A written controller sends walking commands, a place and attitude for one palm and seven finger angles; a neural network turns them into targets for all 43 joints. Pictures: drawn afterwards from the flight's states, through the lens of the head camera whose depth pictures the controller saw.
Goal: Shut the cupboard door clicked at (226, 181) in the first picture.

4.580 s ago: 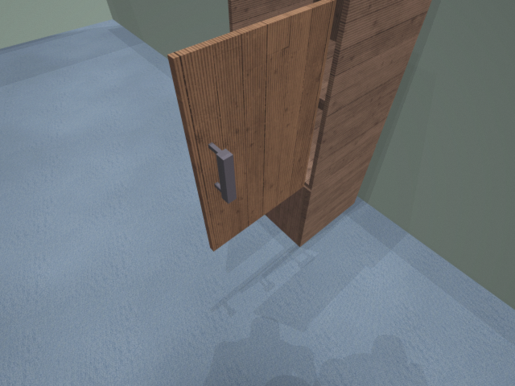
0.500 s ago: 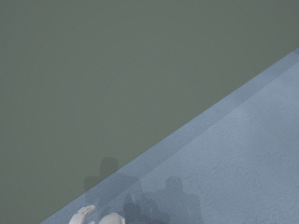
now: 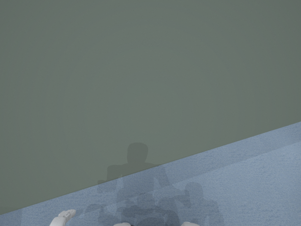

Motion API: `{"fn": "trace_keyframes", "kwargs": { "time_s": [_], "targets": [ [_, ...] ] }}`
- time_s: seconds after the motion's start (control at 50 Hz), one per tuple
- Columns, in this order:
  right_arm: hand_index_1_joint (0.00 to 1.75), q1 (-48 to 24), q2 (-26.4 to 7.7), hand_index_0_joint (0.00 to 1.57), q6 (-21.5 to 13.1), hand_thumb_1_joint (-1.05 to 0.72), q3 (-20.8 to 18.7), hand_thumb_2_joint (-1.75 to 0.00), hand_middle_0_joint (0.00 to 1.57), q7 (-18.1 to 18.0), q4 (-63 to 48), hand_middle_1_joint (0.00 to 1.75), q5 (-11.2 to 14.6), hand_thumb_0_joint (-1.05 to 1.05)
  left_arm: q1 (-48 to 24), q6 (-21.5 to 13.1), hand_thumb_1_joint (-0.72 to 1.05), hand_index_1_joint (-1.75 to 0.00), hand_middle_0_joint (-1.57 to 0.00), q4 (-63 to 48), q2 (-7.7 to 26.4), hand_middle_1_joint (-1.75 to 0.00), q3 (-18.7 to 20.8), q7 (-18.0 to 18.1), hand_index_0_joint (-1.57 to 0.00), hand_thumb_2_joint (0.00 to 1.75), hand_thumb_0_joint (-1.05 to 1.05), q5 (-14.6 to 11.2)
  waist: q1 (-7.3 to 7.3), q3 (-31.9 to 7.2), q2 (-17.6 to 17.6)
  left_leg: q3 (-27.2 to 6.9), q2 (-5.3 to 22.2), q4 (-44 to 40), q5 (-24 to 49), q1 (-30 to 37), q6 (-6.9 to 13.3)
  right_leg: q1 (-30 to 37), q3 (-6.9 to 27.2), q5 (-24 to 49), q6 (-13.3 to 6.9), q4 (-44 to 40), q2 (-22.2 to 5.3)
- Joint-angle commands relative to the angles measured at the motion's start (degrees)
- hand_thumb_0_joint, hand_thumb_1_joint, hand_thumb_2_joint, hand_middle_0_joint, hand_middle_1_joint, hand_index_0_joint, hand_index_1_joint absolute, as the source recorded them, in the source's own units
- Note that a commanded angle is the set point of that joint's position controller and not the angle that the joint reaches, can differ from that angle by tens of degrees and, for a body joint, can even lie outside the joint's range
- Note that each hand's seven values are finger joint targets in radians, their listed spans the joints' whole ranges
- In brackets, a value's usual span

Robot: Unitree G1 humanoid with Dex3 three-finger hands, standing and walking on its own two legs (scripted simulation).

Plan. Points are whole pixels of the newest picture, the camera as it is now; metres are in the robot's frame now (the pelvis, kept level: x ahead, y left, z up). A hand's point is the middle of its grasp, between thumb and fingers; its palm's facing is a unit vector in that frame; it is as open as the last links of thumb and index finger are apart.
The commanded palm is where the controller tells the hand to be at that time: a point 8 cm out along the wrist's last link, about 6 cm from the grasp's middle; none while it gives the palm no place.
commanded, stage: turn to face it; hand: left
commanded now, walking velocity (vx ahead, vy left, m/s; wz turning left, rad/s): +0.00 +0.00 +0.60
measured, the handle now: out of the picture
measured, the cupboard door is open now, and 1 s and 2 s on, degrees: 91 91 91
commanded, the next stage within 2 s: none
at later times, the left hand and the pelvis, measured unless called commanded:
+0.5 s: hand out of the picture -0.03 +0.17 -0.19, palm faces +0.38 -0.89 -0.24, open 7.3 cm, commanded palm none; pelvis +0.02 -0.04 -0.01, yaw +21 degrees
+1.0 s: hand out of the picture +0.03 +0.11 -0.15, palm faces +0.60 -0.76 -0.25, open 7.3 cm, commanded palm none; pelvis +0.08 -0.09 +0.01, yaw +39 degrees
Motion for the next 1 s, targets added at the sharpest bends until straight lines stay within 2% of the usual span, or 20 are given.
{"fn": "trace_keyframes", "kwargs": {
  "time_s": [0.0,0.02,0.04,0.1,0.14,0.28,0.34,0.38,0.4,0.42,0.46,0.54,0.64,0.7,0.72,0.74,0.76,0.78,0.84,0.98],
  "targets": [
    [0.3,-3.55,-9.5,0.2,-0.13,-0.9,-3.12,-0.9,0.2,0.07,-5.82,0.3,0.73,0.0,9.63,-2.22,0.9,-0.3,-0.2,-2.81,6.45,-0.3,1.4,0.71,-0.2,0.9,0.0,0.08,4.11,-9.54,1.23,-9.59,5.35,0.12,0.76,-5.89,3.6,19.62,1.34,9.75,-1.66,-24.25,-1.77],
    [0.3,-3.39,-4.81,0.2,-0.06,-0.9,-2.55,-0.9,0.2,0.45,-7.36,0.3,1.06,0.0,11.13,-2.83,0.9,-0.3,-0.2,-3.01,12.41,-0.3,2.61,1.31,-0.2,0.9,0.0,1.08,4.75,-8.46,-17.46,0.51,-3.66,15.14,-16.47,-16.97,-1.6,23.78,19.81,10.01,-7.29,-31.75,-19.08],
    [0.3,-4.6,-6.15,0.2,-0.06,-0.9,-2.63,-0.9,0.2,0.65,-8.13,0.3,0.49,0.0,9.26,-2.51,0.9,-0.3,-0.2,-3.94,13.95,-0.3,1.94,1.36,-0.2,0.9,0.0,0.69,4.7,-6.6,-18.52,0.35,-3.06,29.82,-24.01,-15.99,-1.63,15.3,22.61,15.28,-12.63,-31.91,-26.74],
    [0.3,-3.5,-5.42,0.2,1.3,-0.9,-2.61,-0.9,0.2,1.19,-5.35,0.3,0.49,0.0,1.97,-2.74,0.9,-0.3,-0.2,-5.31,6.96,-0.3,0.56,1.69,-0.2,0.9,0.0,0.35,-0.23,-3.04,-13.98,-0.16,1.21,42.7,-13.35,-14.84,-2.69,10.14,8.24,26.69,-11.25,-26.99,-17.36],
    [0.3,-4.16,-4.28,0.2,1.28,-0.9,-1.81,-0.9,0.2,1.62,-5.02,0.3,0.65,0.0,3.51,-3.24,0.9,-0.3,-0.2,-5.32,6.23,-0.3,0.22,1.58,-0.2,0.9,0.0,0.45,0.11,-4.01,-14.31,2.59,1.12,37.43,-11.85,-13.36,-3.57,13.88,1.06,37.24,-9.81,-24.56,-14.78],
    [0.3,-10.43,-2.63,0.2,0.58,-0.9,-0.17,-0.9,0.2,1.83,-6.65,0.3,1.04,0.0,11.31,-3.22,0.9,-0.3,-0.2,-2.6,9.45,-0.3,1.5,1.49,-0.2,0.9,0.0,0.7,4.28,-6.93,-12.73,8.47,-0.16,14.79,-13.67,-7.12,-2.82,24.38,-3.24,51.35,-10.41,-19.32,-17.52],
    [0.3,-7.48,-3.51,0.2,0.01,-0.9,-0.3,-0.9,0.2,1.57,-6.48,0.3,1.01,0.0,10.26,-3.18,0.9,-0.3,-0.2,-2.27,10.22,-0.3,2.06,1.23,-0.2,0.9,0.0,0.52,2.61,-8.5,-13.73,10.27,-1.2,4.44,-8.8,0.17,-1.52,22.97,-5.9,52.47,-8.78,-14.39,-17.93],
    [0.3,-0.5,-7.64,0.2,-0.6,-0.9,-1.47,-0.9,0.2,1.35,-4.84,0.3,0.39,0.0,8.26,-3.02,0.9,-0.3,-0.2,-3.12,9.73,-0.3,2.06,0.74,-0.2,0.9,0.0,-0.25,-1.99,-12.07,-5.35,6.93,2.52,-5.64,9.51,18.25,1.24,10.8,-10.15,40.94,-4.15,-1.52,-15.79],
    [0.3,3.28,-14.12,0.2,-0.86,-0.9,-3.25,-0.9,0.2,1.06,-4.59,0.3,-0.07,0.0,6.79,-2.74,0.9,-0.3,-0.2,-5.29,5.85,-0.3,1.18,0.22,-0.2,0.9,0.0,-0.58,-4.07,-14.11,11.95,-13.99,18.46,-6.1,31.42,29.49,9.1,-7.09,-11.31,2.06,0.22,12.15,-6.87],
    [0.3,6.98,-16.76,0.2,-0.3,-0.9,-3.72,-0.9,0.2,0.79,-3.25,0.3,0.37,0.0,3.34,-2.05,0.9,-0.3,-0.2,-7.75,4.92,-0.3,0.45,0.6,-0.2,0.9,0.0,-0.06,-5.34,-13.54,12.2,-18.27,25.43,-6.59,39.67,26.66,15.34,-11.81,-4.98,-14.22,0.15,19.62,-4.61],
    [0.3,3.46,-14.34,0.2,-0.62,-0.9,-3.24,-0.9,0.2,-0.66,-3.92,0.3,0.27,0.0,-0.23,-1.01,0.9,-0.3,-0.2,-6.58,4.82,-0.3,0.83,1.05,-0.2,0.9,0.0,-0.05,-3.95,-9.16,10.84,-15.62,20.43,-8.13,30.57,18.33,13.57,-13.42,0.58,-8.54,0.54,23.06,-4.95],
    [0.3,-3.43,-11.09,0.2,-1.2,-0.9,-2.14,-0.9,0.2,-0.74,-5.46,0.3,0.16,0.0,3.87,-0.43,0.9,-0.3,-0.2,-3.93,4.24,-0.3,1.17,0.02,-0.2,0.9,0.0,0.0,0.65,-6.87,6.94,-7.54,12.78,-9.24,21.9,11.52,9.38,-7.51,0.14,-0.23,0.76,16.79,-3.09],
    [0.3,-3.28,-11.57,0.2,-0.68,-0.9,-2.8,-0.9,0.2,-0.33,-5.17,0.3,-0.18,0.0,2.61,-0.73,0.9,-0.3,-0.2,-5.13,3.41,-0.3,0.8,0.0,-0.2,0.9,0.0,-0.2,0.53,-5.88,8.01,-10.15,11.19,-8.55,16.6,7.21,8.86,0.29,-2.21,-0.19,0.33,1.49,0.44],
    [0.3,-6.08,-11.3,0.2,-0.15,-0.9,-3.09,-0.9,0.2,-0.18,-6.29,0.3,0.28,0.0,8.12,-1.69,0.9,-0.3,-0.2,-4.38,4.45,-0.3,1.19,0.12,-0.2,0.9,0.0,-0.28,3.6,-6.78,6.62,-11.15,8.52,-3.11,11.72,-0.15,6.23,13.41,-3.39,9.25,-0.21,-14.16,2.14],
    [0.3,-6.27,-9.05,0.2,-0.19,-0.9,-2.86,-0.9,0.2,0.04,-6.81,0.3,0.76,0.0,11.26,-2.43,0.9,-0.3,-0.2,-4.01,7.21,-0.3,1.83,0.48,-0.2,0.9,0.0,0.11,5.2,-8.34,0.04,-8.11,4.03,3.33,1.82,-5.72,3.04,20.99,1.64,12.01,-1.36,-23.46,-3.59],
    [0.3,-4.75,-4.3,0.2,-0.26,-0.9,-2.2,-0.9,0.2,0.37,-8.05,0.3,1.1,0.0,12.04,-3.0,0.9,-0.3,-0.2,-4.09,13.17,-0.3,2.99,1.17,-0.2,0.9,0.0,1.06,5.38,-8.64,-19.43,1.81,-4.92,19.26,-18.86,-15.75,-1.81,25.88,19.98,17.35,-7.78,-29.23,-20.99],
    [0.3,-5.22,-5.98,0.2,-0.11,-0.9,-2.35,-0.9,0.2,0.61,-8.46,0.3,0.66,0.0,11.44,-2.71,0.9,-0.3,-0.2,-4.67,14.05,-0.3,2.26,1.22,-0.2,0.9,0.0,0.54,5.71,-8.42,-18.1,-0.21,-2.97,32.9,-25.08,-14.07,-1.28,18.57,20.67,21.33,-12.89,-29.19,-26.75],
    [0.3,-5.91,-5.86,0.2,0.5,-0.9,-2.69,-0.9,0.2,0.49,-7.41,0.3,0.55,0.0,8.76,-2.84,0.9,-0.3,-0.2,-5.21,11.18,-0.3,1.94,1.59,-0.2,0.9,0.0,0.36,3.99,-6.83,-18.99,-2.15,-1.14,40.25,-22.09,-14.33,-1.35,14.61,20.06,21.34,-12.9,-28.87,-23.76],
    [0.3,-3.61,-4.13,0.2,1.28,-0.9,-1.98,-0.9,0.2,1.51,-4.63,0.3,0.54,0.0,2.72,-2.81,0.9,-0.3,-0.2,-6.88,5.91,-0.3,0.32,1.59,-0.2,0.9,0.0,0.18,0.34,-4.45,-13.86,1.15,1.12,42.15,-11.62,-12.95,-3.15,13.16,2.56,31.22,-9.56,-25.78,-15.41],
    [0.3,-7.1,-2.07,0.2,1.14,-0.9,-0.71,-0.9,0.2,1.82,-4.49,0.3,0.87,0.0,8.81,-3.18,0.9,-0.3,-0.2,-4.23,7.66,-0.3,1.27,1.7,-0.2,0.9,0.0,0.48,3.3,-6.41,-11.57,6.77,1.04,21.82,-13.22,-9.04,-3.62,22.62,-4.16,43.31,-10.51,-22.54,-17.54]
  ]
}}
